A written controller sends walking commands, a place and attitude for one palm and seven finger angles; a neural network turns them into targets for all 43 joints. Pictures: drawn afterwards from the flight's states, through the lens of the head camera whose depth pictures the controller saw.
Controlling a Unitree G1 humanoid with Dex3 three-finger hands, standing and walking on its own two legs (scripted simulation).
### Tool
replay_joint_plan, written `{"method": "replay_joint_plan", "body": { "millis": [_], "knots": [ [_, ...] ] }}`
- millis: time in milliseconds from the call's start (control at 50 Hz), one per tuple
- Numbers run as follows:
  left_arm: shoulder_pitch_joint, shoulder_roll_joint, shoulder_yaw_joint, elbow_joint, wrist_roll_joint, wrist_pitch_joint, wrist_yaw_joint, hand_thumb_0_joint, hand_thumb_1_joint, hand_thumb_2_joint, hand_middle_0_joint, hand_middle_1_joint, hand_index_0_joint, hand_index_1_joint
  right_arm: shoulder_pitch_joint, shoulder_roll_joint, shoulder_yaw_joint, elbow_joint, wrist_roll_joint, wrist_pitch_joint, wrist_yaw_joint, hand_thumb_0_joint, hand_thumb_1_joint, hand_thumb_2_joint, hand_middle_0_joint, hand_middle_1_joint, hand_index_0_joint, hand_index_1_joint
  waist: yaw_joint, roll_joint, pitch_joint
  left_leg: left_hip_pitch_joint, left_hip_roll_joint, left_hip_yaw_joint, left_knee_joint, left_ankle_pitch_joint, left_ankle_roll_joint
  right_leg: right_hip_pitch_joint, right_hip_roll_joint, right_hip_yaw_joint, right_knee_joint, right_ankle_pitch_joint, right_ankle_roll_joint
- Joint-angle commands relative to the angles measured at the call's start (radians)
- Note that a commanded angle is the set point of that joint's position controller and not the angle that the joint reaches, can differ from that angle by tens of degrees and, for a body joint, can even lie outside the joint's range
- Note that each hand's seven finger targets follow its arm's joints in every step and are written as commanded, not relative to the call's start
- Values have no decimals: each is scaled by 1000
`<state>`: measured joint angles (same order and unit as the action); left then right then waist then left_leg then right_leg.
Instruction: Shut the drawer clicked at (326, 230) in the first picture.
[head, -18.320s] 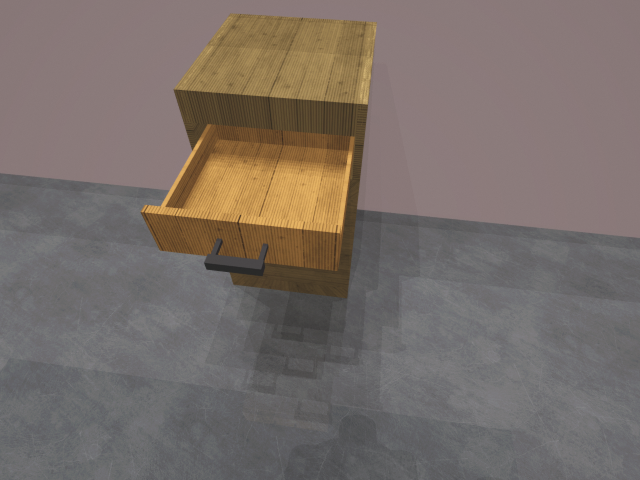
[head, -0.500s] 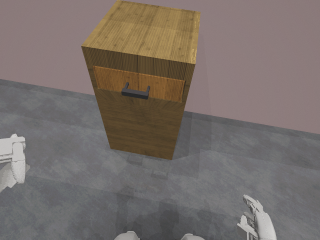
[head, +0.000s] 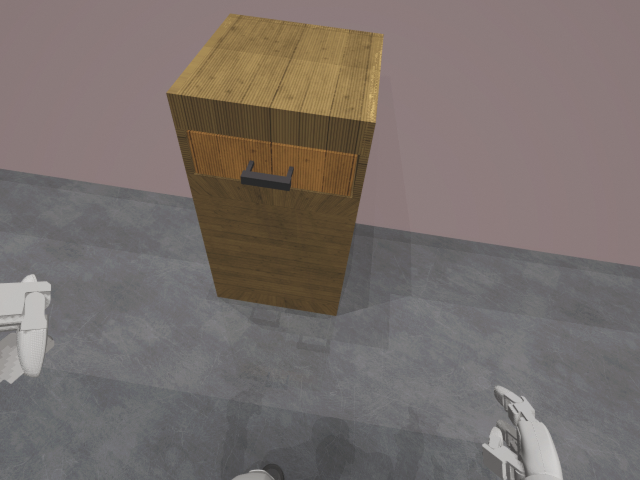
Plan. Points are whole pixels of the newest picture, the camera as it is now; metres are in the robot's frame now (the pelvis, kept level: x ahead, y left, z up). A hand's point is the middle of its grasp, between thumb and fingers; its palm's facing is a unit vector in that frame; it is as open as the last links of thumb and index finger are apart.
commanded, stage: stop stepping back and stand still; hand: left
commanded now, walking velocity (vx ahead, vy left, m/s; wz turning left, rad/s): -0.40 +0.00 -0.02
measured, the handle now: (268, 174) +0.75 +0.13 -0.11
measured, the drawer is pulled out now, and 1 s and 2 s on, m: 0.00 0.00 0.00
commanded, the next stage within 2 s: let the arm hang, fingers relaxed in 0.78 s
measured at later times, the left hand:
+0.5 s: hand out of the picture +0.11 +0.25 +0.18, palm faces +0.29 -0.86 -0.43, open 3.3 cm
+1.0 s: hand out of the picture +0.12 +0.26 +0.01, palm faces +0.14 -0.91 -0.40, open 3.1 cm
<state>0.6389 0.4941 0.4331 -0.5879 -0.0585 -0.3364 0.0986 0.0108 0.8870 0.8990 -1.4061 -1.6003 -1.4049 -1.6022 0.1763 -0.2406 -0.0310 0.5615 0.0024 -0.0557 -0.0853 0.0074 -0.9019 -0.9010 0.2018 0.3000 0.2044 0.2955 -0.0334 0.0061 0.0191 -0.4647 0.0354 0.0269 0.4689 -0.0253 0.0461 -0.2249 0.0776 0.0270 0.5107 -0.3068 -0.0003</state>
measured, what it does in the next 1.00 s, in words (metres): walks backwards: left foot, then right foot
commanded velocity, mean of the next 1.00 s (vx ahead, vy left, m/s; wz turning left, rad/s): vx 0.08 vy -0.04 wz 0.00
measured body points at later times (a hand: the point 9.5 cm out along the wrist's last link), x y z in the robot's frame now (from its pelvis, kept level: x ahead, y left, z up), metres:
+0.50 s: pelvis -0.09 +0.03 +0.01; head -0.10 +0.06 +0.46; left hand +0.09 +0.30 +0.20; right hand +0.05 -0.19 -0.06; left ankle -0.01 +0.11 -0.73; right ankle -0.10 -0.08 -0.73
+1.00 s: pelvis -0.10 +0.04 -0.01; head -0.13 +0.03 +0.44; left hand +0.11 +0.31 +0.03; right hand +0.02 -0.21 -0.12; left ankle -0.04 +0.13 -0.73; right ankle -0.09 -0.07 -0.73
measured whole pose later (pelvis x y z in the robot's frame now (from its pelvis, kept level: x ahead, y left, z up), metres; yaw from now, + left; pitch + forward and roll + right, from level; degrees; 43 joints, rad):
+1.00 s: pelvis -0.10 +0.04 -0.01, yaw -1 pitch -1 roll -2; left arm 0.33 0.30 0.14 0.11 0.03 -0.03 0.04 0.00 0.90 0.90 -1.36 -1.56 -1.37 -1.56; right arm 0.22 -0.23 -0.02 0.77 -0.02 -0.04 0.00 0.00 -0.90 -0.90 0.20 0.30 0.20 0.30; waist -0.02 0.06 -0.05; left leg -0.40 -0.01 0.01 0.68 -0.26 0.04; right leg -0.31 -0.01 -0.11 0.64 -0.31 -0.02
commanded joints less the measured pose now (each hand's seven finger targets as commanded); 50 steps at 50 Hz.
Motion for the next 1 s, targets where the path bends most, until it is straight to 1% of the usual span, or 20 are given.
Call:
{"method": "replay_joint_plan", "body": {
  "millis": [0,80,100,120,140,200,240,260,300,420,520,600,660,680,720,780,840,860,900,980],
  "knots": [
    [17,101,117,-159,-10,-46,19,0,900,900,-1400,-1600,-1400,-1600,-94,-131,-49,-149,-24,-74,-6,0,-900,-900,200,300,200,300,31,224,-106,-137,242,-284,-418,-665,60,168,33,-33,182,-127,-15],
    [40,89,77,-245,-19,-27,25,0,900,900,-1400,-1600,-1400,-1600,-65,-93,-46,-149,-15,-80,21,0,-900,-900,200,300,200,300,36,113,-165,146,91,-65,-117,-433,-29,-75,-63,31,-112,-219,-60],
    [34,110,82,-265,-17,-24,32,0,900,900,-1400,-1600,-1400,-1600,-40,-88,-48,-140,-11,-76,21,0,-900,-900,200,300,200,300,18,-18,-160,348,-2,21,134,-325,-69,-326,-168,159,-292,-322,-93],
    [6,123,83,-280,-13,-6,44,0,900,900,-1400,-1600,-1400,-1600,-28,-89,-54,-132,-6,-72,15,0,-900,-900,200,300,200,300,21,-173,-153,411,-60,5,378,-307,-84,-505,-299,320,-408,-474,-155],
    [-32,92,60,-266,-2,21,52,0,900,900,-1400,-1600,-1400,-1600,-30,-83,-55,-122,-13,-62,13,0,-900,-900,200,300,200,300,17,-218,-81,351,-44,-46,523,-299,-78,-570,-369,360,-410,-507,-200],
    [-146,32,10,-175,20,66,68,0,900,900,-1400,-1600,-1400,-1600,-32,-68,-10,-95,-21,-67,-8,0,-900,-900,200,300,200,300,-12,-74,22,302,15,-66,178,-337,-39,-451,-234,125,-223,-326,-83],
    [-223,24,0,-172,37,54,82,0,900,900,-1400,-1600,-1400,-1600,-37,-102,2,-83,-16,-114,-26,0,-900,-900,200,300,200,300,9,191,35,187,127,-237,-207,-472,10,-250,-91,29,1,-154,-8],
    [-253,35,-12,-181,47,53,88,0,900,900,-1400,-1600,-1400,-1600,-32,-107,2,-100,-4,-133,-34,0,-900,-900,200,300,200,300,9,180,13,168,197,-352,-250,-422,39,-174,-67,-15,97,-20,13],
    [-206,38,11,-189,48,59,78,0,900,900,-1400,-1600,-1400,-1600,-57,-69,15,-86,-16,-144,-22,0,-900,-900,200,300,200,300,18,289,-58,132,223,-409,-396,-712,15,-109,-56,9,248,-112,18],
    [38,37,8,-234,38,94,68,0,900,900,-1400,-1600,-1400,-1600,-82,-76,18,-124,-28,-117,18,0,-900,-900,200,300,200,300,29,133,-68,42,116,-169,-303,-579,-24,148,-33,-86,-89,-93,-26],
    [-55,81,78,-204,2,106,79,0,900,900,-1400,-1600,-1400,-1600,-37,-59,-4,-89,-20,-70,2,0,-900,-900,200,300,200,300,17,-172,-74,90,-16,-16,325,-299,-48,-99,-339,295,-333,-352,-204],
    [-69,24,20,-143,15,107,82,0,900,900,-1400,-1600,-1400,-1600,-38,-75,5,-78,-7,-81,-13,0,-900,-900,200,300,200,300,0,-15,-9,264,22,-34,56,-364,-11,-250,-235,102,-163,-336,-114],
    [-128,53,32,-227,31,75,74,0,900,900,-1400,-1600,-1400,-1600,-55,-91,10,-87,-8,-111,-21,0,-900,-900,200,300,200,300,4,271,-8,182,232,-436,-334,-746,71,-205,-57,-52,216,-203,-8],
    [-131,49,36,-209,46,78,74,0,900,900,-1400,-1600,-1400,-1600,-52,-75,15,-86,-16,-118,-20,0,-900,-900,200,300,200,300,8,250,26,116,266,-503,-398,-771,91,-191,-54,-33,341,-185,-12],
    [-110,43,19,-190,48,82,73,0,900,900,-1400,-1600,-1400,-1600,-38,-65,15,-80,-18,-131,-3,0,-900,-900,200,300,200,300,24,113,25,133,246,-403,-344,-552,97,-140,-90,-24,252,-163,-15],
    [-52,31,6,-189,50,83,70,0,900,900,-1400,-1600,-1400,-1600,-57,-88,11,-92,-18,-125,5,0,-900,-900,200,300,200,300,33,151,-3,35,135,-178,-243,-498,21,99,-78,-76,-48,-66,-20],
    [-67,61,40,-167,41,72,66,0,900,900,-1400,-1600,-1400,-1600,-55,-86,-6,-101,-32,-99,4,0,-900,-900,200,300,200,300,15,14,-8,83,15,-71,-31,-431,-24,-13,-173,108,-232,-207,-75],
    [-172,-106,-354,693,99,224,-70,0,900,900,-1400,-1600,-1400,-1600,-52,-180,-53,154,-3,-147,82,0,-900,-900,200,300,200,300,-20,-83,-35,112,59,-68,226,-277,-25,-141,-301,92,-116,56,-84],
    [-221,-179,-321,734,95,337,-89,0,900,900,-1320,-1513,-1320,-1513,115,-65,-31,144,-1,-17,99,0,-900,-900,200,300,200,300,-28,-128,-65,183,36,-85,180,-244,-20,-221,-258,12,-50,-29,-84],
    [-306,-184,-348,932,98,360,-88,0,900,900,-1160,-1340,-1160,-1340,79,-80,-13,151,-39,36,85,0,-900,-900,200,300,200,300,9,-180,17,75,34,-149,117,-201,23,-187,-203,-2,-50,-122,-82]
  ]
}}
